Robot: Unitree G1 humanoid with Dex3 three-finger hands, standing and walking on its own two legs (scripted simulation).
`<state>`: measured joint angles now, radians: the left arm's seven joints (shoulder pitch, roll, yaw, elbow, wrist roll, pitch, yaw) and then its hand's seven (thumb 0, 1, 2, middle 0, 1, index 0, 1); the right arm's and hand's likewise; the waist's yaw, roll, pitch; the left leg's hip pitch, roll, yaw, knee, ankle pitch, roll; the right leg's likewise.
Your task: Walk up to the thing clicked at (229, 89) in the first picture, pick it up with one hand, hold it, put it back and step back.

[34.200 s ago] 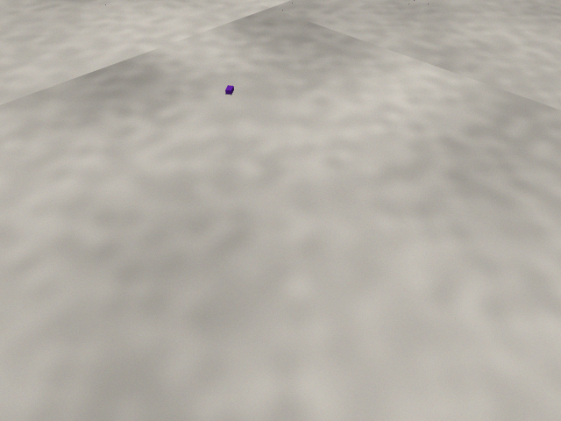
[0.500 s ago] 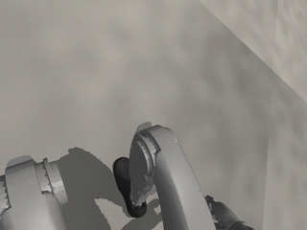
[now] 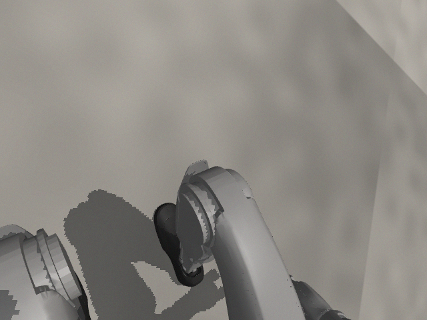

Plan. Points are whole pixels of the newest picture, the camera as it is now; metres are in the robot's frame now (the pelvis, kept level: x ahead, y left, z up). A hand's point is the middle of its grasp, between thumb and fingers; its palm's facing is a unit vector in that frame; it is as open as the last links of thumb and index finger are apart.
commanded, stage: rest palm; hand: left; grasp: from above
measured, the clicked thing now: out of the picture +0.49 +0.35 -0.30
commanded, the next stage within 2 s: close in 1.40 s
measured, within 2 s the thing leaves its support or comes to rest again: neither
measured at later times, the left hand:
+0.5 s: hand out of the picture +0.46 +0.33 -0.25, palm faces -0.43 -0.07 -0.90, open 13.5 cm
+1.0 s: hand out of the picture +0.46 +0.33 -0.25, palm faces -0.46 -0.10 -0.88, open 13.0 cm
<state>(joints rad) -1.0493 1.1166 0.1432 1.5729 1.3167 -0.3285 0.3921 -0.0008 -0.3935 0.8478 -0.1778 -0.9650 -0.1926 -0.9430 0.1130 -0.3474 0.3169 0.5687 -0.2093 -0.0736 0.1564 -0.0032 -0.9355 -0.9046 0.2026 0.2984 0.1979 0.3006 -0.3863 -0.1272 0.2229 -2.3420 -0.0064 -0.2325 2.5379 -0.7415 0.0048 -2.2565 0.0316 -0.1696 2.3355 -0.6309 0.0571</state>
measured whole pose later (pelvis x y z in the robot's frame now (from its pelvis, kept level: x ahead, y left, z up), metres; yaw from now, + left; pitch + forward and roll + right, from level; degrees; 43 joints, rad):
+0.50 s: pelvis -0.01 +0.01 -0.01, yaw -1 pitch +29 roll -15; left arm -1.13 1.09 0.05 1.73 1.39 -0.26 0.61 0.00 -0.39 0.86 -0.16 -0.96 -0.18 -0.94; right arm 0.09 -0.34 0.33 0.63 -0.23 -0.18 0.18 0.00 -0.93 -0.90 0.20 0.30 0.20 0.30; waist -0.42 -0.15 0.16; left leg -2.37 0.01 -0.22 2.55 -0.72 0.03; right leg -2.27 0.05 -0.16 2.33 -0.60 0.07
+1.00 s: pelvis -0.01 +0.00 +0.00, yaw -1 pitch +27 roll -16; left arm -1.07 1.14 0.08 1.61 1.38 -0.40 0.51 0.00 -0.31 0.80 -0.22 -0.91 -0.23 -0.89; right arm 0.10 -0.36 0.36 0.57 -0.24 -0.10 0.16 0.00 -0.92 -0.90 0.20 0.30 0.20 0.30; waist -0.39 -0.17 0.21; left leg -2.33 0.00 -0.26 2.56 -0.74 0.01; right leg -2.24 0.05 -0.19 2.33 -0.61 0.06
